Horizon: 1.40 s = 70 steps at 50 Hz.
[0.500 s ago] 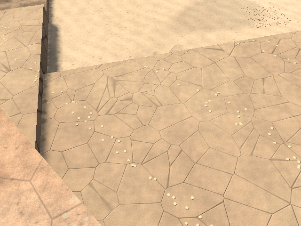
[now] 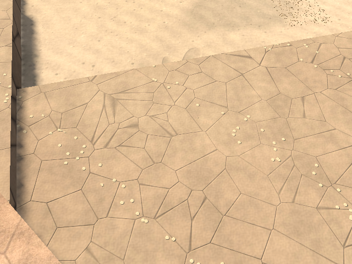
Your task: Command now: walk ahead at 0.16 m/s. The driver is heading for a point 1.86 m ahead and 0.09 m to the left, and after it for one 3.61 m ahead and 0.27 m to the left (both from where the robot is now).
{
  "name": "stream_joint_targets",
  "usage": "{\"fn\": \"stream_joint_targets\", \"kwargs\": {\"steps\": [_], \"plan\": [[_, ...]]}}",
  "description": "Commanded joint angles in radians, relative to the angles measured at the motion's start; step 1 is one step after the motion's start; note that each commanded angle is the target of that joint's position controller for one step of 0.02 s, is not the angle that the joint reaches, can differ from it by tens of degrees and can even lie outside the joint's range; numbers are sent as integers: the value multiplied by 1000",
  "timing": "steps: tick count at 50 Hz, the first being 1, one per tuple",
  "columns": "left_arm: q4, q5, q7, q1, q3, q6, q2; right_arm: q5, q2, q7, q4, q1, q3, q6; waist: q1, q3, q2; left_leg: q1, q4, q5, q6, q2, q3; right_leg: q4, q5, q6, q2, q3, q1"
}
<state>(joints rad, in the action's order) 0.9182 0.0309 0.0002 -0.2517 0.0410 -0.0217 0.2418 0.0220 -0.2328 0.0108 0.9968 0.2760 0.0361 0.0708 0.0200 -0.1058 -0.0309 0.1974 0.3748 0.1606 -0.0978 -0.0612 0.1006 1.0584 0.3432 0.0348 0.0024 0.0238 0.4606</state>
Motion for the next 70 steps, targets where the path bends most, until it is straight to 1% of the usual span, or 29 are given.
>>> {"fn": "stream_joint_targets", "kwargs": {"steps": [1, 7, 8, 10, 11, 12, 14, 17, 19, 20, 21, 22, 23, 24, 25, 26, 28, 31, 35, 37, 38, 39, 40, 41, 44, 48, 51, 59, 70], "plan": [[-58, 5, 0, -50, 16, 35, 41, -11, -129, -9, -20, 10, 22, 32, -51, 75, 84, -1, -157, -467, -124, 246, -163, -135, -210, -5, 23, 27, -1], [-91, -1, 1, 30, 15, 29, 57, 4, -100, -29, -3, 74, 2, 8, -22, 109, 78, -23, -24, -333, -135, 228, -166, -319, -518, -4, 38, 45, 23], [-87, 103, 24, -14, -7, 14, 26, 136, 2, 6, 9, 129, -35, 64, -10, -18, 34, -64, 14, -155, -168, 318, -229, -328, -639, -20, 154, 208, 224], [-107, 95, 20, 59, 2, 3, 59, 85, -6, 0, 18, 195, -37, 87, 47, 19, 15, -175, 76, -61, -190, 331, -297, -422, -619, -71, 160, 194, 370], [-181, -69, 23, 198, 32, -19, 115, -68, -162, -47, -30, 64, 13, 43, 60, 110, 50, -70, 137, -165, -150, 271, -266, -518, -584, -49, 87, 151, 183], [-193, -90, 35, 247, 20, -31, 96, -64, -146, -67, -26, 102, 1, 25, 78, 130, 15, -16, 191, -154, -134, 251, -231, -538, -667, -52, 53, 99, 110], [-171, -73, 60, 241, 12, -22, 49, -35, -118, -81, -13, 158, -6, 9, 104, 102, 51, 101, 251, -56, -113, 223, -217, -559, -699, -51, 24, 53, 16], [-144, -66, 81, 235, 1, -7, 20, -34, -97, -81, -20, 175, -2, -6, 120, 38, 66, 122, 374, 26, -99, 199, -248, -681, -665, -38, 27, 45, -2], [-81, -63, 75, 115, 6, -10, 19, -30, -91, -76, -21, 155, 2, -13, 58, 59, 36, 197, 507, 17, -71, 183, -241, -808, -770, -16, 24, -4, -201], [-17, -46, 63, -22, 16, -10, 28, -25, -48, -66, -10, 168, -7, -11, 16, 98, -1, 277, 635, 42, -47, 137, -185, -822, -898, -7, 23, -47, -387], [42, -30, 49, -155, 36, -14, 104, -22, 11, -46, 0, 212, -13, 6, -17, 186, -142, 478, 902, 398, 22, 43, -94, -649, -1466, 57, 151, 35, -659], [51, -32, 44, -190, 24, -12, 98, -56, 13, -28, 6, 285, -25, 14, -32, 357, -225, 624, 1196, 794, 79, 38, -119, -471, -1715, 195, 344, 139, -869], [48, -41, 45, -164, 14, -2, 67, -74, -28, -21, -11, 279, -23, 14, -41, 432, -145, 684, 1301, 796, 97, 82, -193, -456, -1604, 258, 386, 196, -859], [20, -32, 34, -108, 11, 3, 64, -85, -51, -27, -29, 208, -12, 13, -63, 436, -72, 723, 1373, 713, 111, 89, -217, -503, -1291, 294, 390, 216, -782], [-1, -31, 25, -30, 4, 8, 62, -73, -50, -44, -42, 156, -4, -6, -35, 388, 27, 692, 1366, 651, 128, 115, -203, -559, -1039, 287, 371, 219, -619], [-11, -23, 6, 84, 10, 13, 114, -82, -5, -67, -75, 159, -16, -36, 39, 345, -29, 632, 1306, 546, 164, 159, -212, -668, -675, 325, 456, 334, -419], [-40, -2, -15, 203, -2, 11, 82, -45, -32, -106, -94, 83, -4, -80, 50, 216, -10, 468, 1314, 442, 193, 149, -176, -792, -403, 283, 382, 305, -85], [-17, -10, -27, 157, 1, 3, 60, -24, -25, -120, -108, 77, 9, -78, 35, 184, -75, 431, 1234, 404, 179, 138, -153, -778, -388, 217, 267, 183, -54], [12, -18, -51, 76, 11, 11, 52, -22, 28, -110, -132, 47, -12, -57, 15, 233, -101, 415, 1046, 453, 157, 163, -149, -718, -531, 207, 256, 171, -171], [9, -31, -49, 92, 21, 24, 53, -16, 37, -93, -117, 84, -22, -48, 38, 232, -100, 274, 754, 410, 140, 166, -111, -684, -580, 153, 207, 106, -135], [16, -42, -44, 55, 30, 35, 51, -13, 11, -84, -100, 83, -15, -40, 35, 180, -1, 270, 560, 194, 112, 160, -122, -633, -611, 94, 137, 30, -142], [19, -41, -40, -35, 44, 47, 57, -20, -63, -81, -98, 18, 6, -34, -46, 145, 131, 377, 491, 77, 61, 173, -221, -535, -634, 54, 64, -40, -213], [25, -32, -38, -46, 47, 59, 43, -19, -66, -79, -106, -1, 10, -30, -50, 166, 181, 415, 426, 122, 19, 204, -298, -507, -594, 51, 58, -56, -215], [13, -29, -34, 8, 47, 76, 16, -10, -45, -79, -119, -42, 7, -28, -41, 120, 184, 482, 358, 254, -12, 221, -362, -529, -475, 52, 41, -51, -208], [65, -5, -29, -63, 38, 115, -43, -7, 40, -63, -130, -126, -10, -15, -70, 96, 92, 566, 425, 479, 25, 184, -251, -571, -418, 33, 40, -65, -331], [110, 3, -23, -120, 22, 97, -35, -20, 97, -52, -92, -92, -23, -6, -31, 92, 68, 508, 532, 448, 77, 140, -158, -614, -507, 29, 89, -60, -328], [139, -5, -19, -139, 13, 87, -24, -31, 93, -51, -72, -73, -20, -6, 5, 99, 45, 441, 546, 374, 85, 139, -137, -631, -476, 19, 104, -67, -284], [203, -4, -36, -253, 4, 77, -54, -44, 138, -54, -11, -88, -7, -30, 1, 83, 19, 405, 591, 392, 81, 137, -93, -677, -405, 12, 114, -49, -290], [233, -12, -38, -303, 0, 61, -77, -49, 135, -64, 68, -81, 9, -46, -5, 84, -17, 378, 643, 390, 113, 152, -66, -717, -388, 33, 141, 2, -326]]}}
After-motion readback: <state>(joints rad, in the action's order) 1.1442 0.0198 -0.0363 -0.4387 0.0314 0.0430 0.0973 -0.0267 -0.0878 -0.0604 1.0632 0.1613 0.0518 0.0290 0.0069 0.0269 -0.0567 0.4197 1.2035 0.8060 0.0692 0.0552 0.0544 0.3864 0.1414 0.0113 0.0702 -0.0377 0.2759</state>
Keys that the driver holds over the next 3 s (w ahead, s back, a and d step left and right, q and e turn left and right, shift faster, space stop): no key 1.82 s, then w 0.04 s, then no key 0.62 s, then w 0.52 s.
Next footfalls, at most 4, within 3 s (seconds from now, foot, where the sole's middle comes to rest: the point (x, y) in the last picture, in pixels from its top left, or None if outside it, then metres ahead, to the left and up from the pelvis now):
0.40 right None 0.25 -0.15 -0.90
0.72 left None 0.12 0.12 -0.78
2.78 left None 0.23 0.12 -0.80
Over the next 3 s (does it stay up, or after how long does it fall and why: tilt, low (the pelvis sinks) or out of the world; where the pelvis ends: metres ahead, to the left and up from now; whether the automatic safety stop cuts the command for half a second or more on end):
stays up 0.24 0.01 -0.09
